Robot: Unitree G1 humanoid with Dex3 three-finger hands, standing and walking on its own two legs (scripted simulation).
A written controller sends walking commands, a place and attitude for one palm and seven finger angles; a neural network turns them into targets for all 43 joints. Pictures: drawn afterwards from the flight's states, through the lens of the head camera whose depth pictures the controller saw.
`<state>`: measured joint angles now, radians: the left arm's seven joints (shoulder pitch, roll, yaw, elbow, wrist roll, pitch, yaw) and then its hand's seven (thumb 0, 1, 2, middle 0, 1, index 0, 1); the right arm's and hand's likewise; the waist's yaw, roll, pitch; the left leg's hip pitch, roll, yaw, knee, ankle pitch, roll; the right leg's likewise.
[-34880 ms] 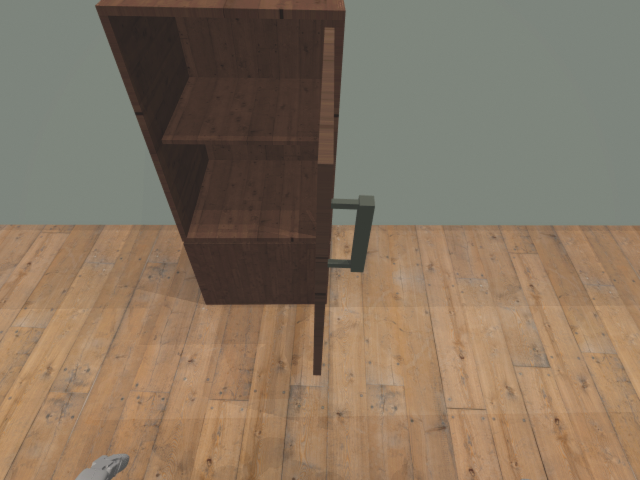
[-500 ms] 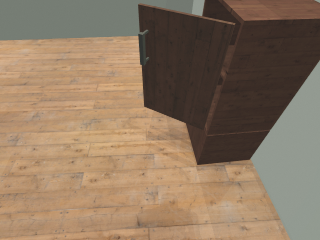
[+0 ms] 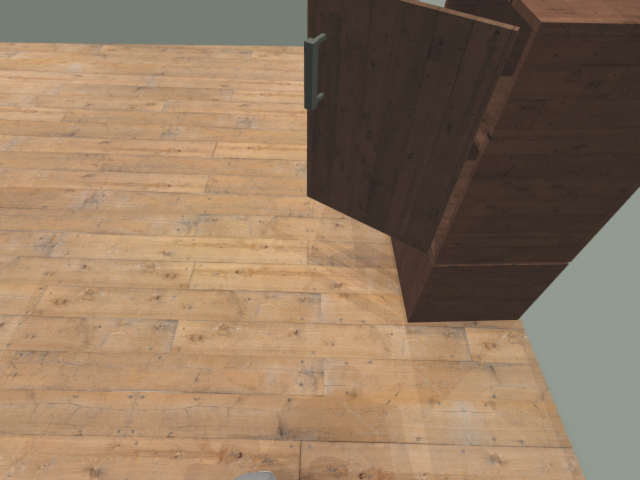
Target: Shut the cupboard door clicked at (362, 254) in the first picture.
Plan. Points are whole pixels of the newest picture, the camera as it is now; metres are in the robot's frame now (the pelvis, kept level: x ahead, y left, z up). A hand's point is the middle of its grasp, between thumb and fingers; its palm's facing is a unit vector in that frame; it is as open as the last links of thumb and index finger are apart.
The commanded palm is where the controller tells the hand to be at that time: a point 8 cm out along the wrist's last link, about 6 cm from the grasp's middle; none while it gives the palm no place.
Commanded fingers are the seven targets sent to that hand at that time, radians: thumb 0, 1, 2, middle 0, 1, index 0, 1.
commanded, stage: walk to a spot facing it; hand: left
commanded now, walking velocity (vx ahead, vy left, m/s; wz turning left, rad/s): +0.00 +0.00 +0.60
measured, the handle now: (315, 72) +0.89 +0.04 +0.04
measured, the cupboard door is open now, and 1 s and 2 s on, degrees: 55 55 55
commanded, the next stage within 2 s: none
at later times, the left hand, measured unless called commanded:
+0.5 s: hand out of the picture +0.10 +0.23 -0.14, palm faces +0.26 -0.92 -0.29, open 7.4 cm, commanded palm none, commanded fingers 0.00 0.90 0.90 -0.20 -0.30 -0.20 -0.30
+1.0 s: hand out of the picture -0.07 +0.14 -0.18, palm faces +0.62 -0.74 -0.27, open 7.4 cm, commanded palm none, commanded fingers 0.00 0.90 0.90 -0.20 -0.30 -0.20 -0.30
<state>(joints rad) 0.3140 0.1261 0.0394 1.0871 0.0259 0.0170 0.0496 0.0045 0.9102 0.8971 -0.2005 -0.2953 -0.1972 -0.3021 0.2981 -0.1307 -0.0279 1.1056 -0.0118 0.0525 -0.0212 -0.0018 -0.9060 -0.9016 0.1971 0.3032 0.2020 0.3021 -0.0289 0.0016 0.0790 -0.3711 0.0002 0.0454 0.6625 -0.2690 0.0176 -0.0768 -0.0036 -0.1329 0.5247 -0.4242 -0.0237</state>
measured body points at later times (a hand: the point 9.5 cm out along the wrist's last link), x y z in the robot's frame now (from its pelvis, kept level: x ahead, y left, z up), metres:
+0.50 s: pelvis +0.02 -0.02 +0.01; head +0.08 +0.00 +0.46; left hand +0.08 +0.28 -0.12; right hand +0.15 -0.26 -0.13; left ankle +0.04 +0.10 -0.73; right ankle +0.04 -0.17 -0.70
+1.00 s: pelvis +0.05 -0.03 -0.01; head +0.10 +0.02 +0.43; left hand -0.10 +0.18 -0.16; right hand +0.31 -0.16 -0.14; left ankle -0.03 +0.06 -0.73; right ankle +0.05 -0.16 -0.70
